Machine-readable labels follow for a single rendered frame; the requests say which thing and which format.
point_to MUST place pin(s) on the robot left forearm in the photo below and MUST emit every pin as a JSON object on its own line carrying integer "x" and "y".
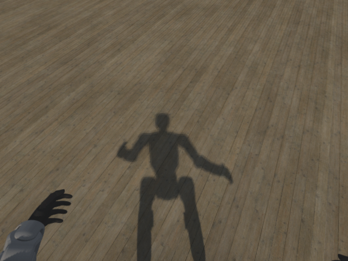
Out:
{"x": 23, "y": 243}

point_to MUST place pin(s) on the left robot hand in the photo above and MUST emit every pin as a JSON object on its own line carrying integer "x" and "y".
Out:
{"x": 45, "y": 209}

